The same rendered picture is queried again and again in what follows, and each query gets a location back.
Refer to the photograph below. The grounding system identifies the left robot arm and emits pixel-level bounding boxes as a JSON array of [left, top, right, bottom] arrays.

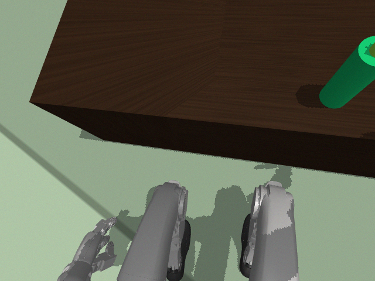
[[57, 261, 93, 281]]

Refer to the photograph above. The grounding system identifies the bottle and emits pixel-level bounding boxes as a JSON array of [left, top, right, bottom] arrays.
[[319, 36, 375, 109]]

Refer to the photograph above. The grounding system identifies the left robot hand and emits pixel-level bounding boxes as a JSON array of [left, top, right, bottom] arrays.
[[72, 217, 117, 273]]

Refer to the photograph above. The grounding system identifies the right robot foot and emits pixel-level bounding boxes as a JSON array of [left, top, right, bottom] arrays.
[[239, 213, 251, 278]]

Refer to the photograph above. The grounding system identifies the left robot foot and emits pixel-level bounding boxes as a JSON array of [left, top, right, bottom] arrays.
[[166, 220, 191, 281]]

